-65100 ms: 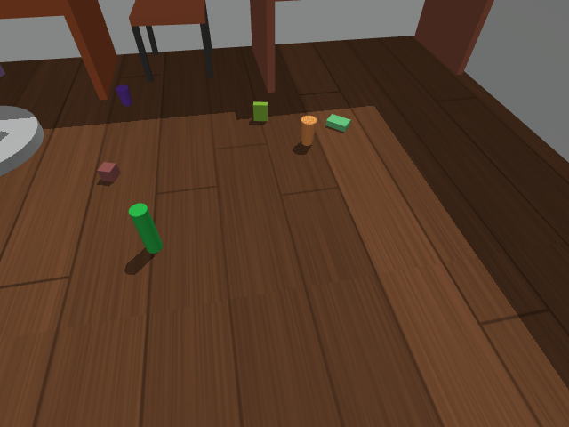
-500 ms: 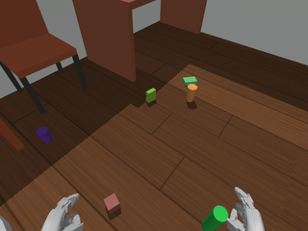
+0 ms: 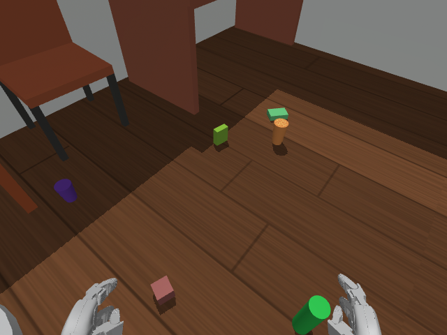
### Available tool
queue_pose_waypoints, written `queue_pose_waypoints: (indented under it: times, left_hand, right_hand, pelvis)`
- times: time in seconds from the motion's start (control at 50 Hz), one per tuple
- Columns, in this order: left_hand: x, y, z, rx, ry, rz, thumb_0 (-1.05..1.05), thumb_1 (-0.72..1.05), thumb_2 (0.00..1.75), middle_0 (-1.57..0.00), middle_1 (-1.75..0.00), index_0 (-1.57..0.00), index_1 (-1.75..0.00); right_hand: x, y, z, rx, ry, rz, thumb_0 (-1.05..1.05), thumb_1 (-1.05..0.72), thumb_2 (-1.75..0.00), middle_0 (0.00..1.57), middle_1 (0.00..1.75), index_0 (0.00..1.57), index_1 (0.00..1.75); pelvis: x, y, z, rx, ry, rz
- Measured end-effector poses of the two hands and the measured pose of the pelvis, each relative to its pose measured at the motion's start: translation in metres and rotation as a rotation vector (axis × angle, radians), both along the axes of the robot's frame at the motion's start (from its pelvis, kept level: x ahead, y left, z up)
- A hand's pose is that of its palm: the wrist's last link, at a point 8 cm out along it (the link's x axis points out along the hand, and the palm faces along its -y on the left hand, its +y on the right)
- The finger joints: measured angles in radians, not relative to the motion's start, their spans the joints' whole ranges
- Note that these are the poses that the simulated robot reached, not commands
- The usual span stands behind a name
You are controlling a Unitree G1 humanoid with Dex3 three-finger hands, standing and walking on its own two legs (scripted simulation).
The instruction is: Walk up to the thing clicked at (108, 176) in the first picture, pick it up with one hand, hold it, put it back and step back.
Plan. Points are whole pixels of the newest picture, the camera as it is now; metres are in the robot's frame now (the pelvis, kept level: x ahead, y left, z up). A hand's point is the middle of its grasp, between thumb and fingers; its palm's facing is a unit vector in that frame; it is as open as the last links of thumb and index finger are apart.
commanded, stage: home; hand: left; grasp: from above
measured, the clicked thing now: (163, 290) +0.42 +0.23 -0.68
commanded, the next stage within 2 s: stand in 1.40 s
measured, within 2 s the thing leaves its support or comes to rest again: neither
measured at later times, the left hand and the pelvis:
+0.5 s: hand (121, 325) +0.17 +0.18 -0.05, palm faces +0.04 -0.98 -0.20, open 7.4 cm; pelvis +0.00 +0.00 +0.00, yaw +0 degrees
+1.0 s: hand (121, 322) +0.17 +0.18 -0.05, palm faces +0.04 -0.98 -0.20, open 7.4 cm; pelvis +0.01 +0.00 +0.00, yaw +0 degrees
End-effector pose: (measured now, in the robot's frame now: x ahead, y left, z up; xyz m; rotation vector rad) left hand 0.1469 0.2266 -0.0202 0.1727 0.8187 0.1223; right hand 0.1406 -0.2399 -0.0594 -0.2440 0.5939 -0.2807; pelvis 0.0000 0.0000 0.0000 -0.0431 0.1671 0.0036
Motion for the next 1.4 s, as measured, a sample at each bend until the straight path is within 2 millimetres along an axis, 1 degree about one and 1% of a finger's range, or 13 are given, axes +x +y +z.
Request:
queue_pose_waypoints:
  times: [0.16,0.4,0.62,0.96,1.4]
  left_hand:
    - [0.001,-0.001,0.0,-0.001,-0.002,-0.005,0.01,0.88,0.88,-0.2,-0.29,-0.2,-0.29]
    - [0.002,-0.002,0.0,-0.002,0.001,-0.003,0.01,0.9,0.89,-0.2,-0.3,-0.2,-0.3]
    - [0.006,-0.002,0.0,0.002,-0.001,-0.003,0.01,0.9,0.89,-0.2,-0.3,-0.2,-0.3]
    - [0.009,-0.002,0.001,0.003,-0.003,-0.007,0.01,0.91,0.9,-0.2,-0.3,-0.21,-0.3]
    - [0.003,0.0,0.001,0.0,-0.007,-0.006,0.01,0.91,0.9,-0.2,-0.3,-0.21,-0.3]
  right_hand:
    - [-0.002,-0.003,0.0,-0.003,0.002,-0.011,0.02,-0.9,-0.9,0.21,0.3,0.2,0.3]
    - [0.006,-0.003,0.002,-0.003,-0.017,-0.004,0.01,-0.9,-0.9,0.21,0.3,0.2,0.3]
    - [0.011,-0.002,0.0,0.001,-0.01,-0.001,0.01,-0.9,-0.9,0.21,0.3,0.2,0.3]
    - [0.01,-0.004,0.0,-0.004,0.0,-0.009,0.01,-0.9,-0.9,0.21,0.3,0.2,0.3]
    - [0.005,-0.001,0.0,0.001,-0.009,-0.007,0.01,-0.9,-0.9,0.21,0.3,0.2,0.3]
  pelvis:
    - [0.0,0.0,0.0,0.001,0.0,-0.003]
    - [0.002,-0.001,0.0,0.001,0.003,-0.002]
    - [0.006,-0.002,-0.001,0.002,0.008,-0.002]
    - [0.008,-0.001,-0.001,0.001,0.01,-0.003]
    - [0.002,0.0,-0.002,-0.001,0.003,-0.003]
